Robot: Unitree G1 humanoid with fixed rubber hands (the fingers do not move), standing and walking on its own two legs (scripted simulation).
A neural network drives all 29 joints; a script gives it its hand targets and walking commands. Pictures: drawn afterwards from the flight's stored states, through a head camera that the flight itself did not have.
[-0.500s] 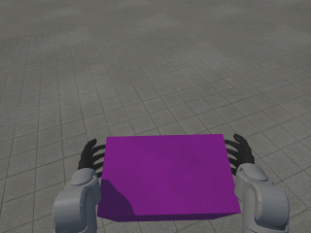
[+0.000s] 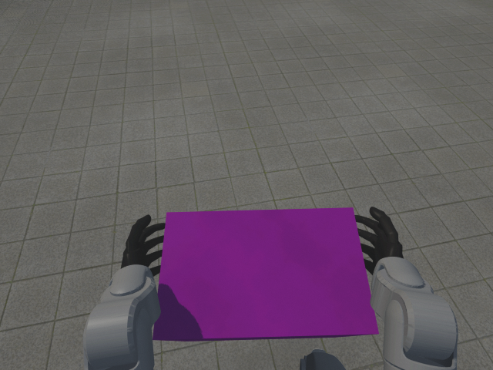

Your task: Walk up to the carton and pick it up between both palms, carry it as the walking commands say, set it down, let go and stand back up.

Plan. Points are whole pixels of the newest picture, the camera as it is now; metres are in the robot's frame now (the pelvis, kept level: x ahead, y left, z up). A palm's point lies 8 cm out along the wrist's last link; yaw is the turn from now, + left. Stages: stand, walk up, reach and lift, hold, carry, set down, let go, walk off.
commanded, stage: carry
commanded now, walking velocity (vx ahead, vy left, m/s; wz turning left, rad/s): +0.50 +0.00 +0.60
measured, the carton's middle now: (260, 282) +0.26 -0.01 +0.00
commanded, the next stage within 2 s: none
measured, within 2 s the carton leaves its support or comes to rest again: neither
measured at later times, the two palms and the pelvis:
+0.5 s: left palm (124, 135) +0.49 +0.23 +0.11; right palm (283, 94) +0.64 -0.08 +0.10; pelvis +0.35 -0.02 +0.01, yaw +22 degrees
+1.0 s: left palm (98, 68) +0.76 +0.36 +0.08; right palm (226, 39) +0.91 +0.05 +0.09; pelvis +0.61 +0.10 +0.00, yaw +24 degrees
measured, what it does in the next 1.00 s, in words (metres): walks ahead, turning left: right foot, then left foot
